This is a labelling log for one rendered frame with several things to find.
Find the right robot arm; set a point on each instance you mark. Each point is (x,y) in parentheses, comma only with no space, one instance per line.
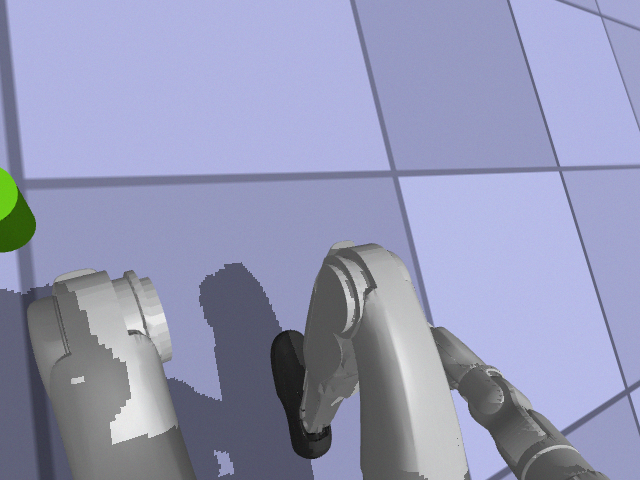
(529,443)

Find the bottle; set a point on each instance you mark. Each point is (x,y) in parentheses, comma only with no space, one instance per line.
(17,222)

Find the right robot hand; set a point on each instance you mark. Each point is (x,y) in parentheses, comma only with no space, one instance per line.
(457,359)

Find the right robot foot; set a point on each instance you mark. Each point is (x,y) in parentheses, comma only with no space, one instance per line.
(288,368)

